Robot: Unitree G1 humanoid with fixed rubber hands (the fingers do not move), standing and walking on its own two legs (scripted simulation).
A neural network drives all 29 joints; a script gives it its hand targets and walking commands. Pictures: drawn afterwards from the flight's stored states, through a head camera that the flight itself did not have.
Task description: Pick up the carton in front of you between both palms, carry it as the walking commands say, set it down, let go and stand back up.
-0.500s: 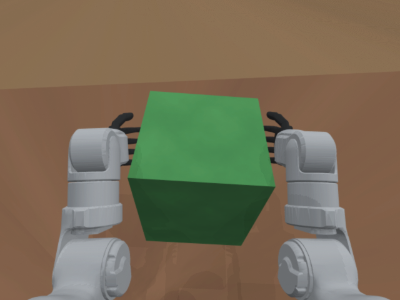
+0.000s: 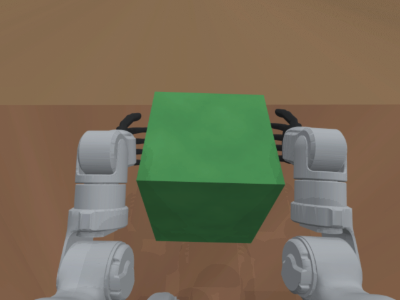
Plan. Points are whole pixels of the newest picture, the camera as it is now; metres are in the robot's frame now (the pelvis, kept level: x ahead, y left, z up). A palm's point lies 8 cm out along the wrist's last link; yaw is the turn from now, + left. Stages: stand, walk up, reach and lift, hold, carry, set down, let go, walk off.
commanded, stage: carry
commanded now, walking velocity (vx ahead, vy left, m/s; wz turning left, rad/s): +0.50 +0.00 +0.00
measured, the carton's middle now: (206, 172) +0.38 +0.02 +0.06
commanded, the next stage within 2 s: none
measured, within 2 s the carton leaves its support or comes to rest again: neither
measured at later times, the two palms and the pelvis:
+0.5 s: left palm (158, 41) +0.68 +0.16 +0.19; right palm (279, 48) +0.66 -0.14 +0.19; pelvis +0.29 +0.04 +0.03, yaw -1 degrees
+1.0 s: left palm out of the picture +0.97 +0.17 +0.23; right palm out of the picture +0.98 -0.12 +0.23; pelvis +0.60 +0.02 +0.06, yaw -1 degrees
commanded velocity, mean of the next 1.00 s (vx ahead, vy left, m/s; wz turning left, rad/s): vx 0.50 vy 0.00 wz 0.00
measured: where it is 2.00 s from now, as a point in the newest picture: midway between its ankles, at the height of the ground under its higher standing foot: (210, 134)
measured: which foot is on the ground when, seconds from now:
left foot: up 0.00-0.20, down 0.22-0.66, up 0.68-1.00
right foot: down 0.00-0.24, up 0.26-0.60, down 0.62-1.00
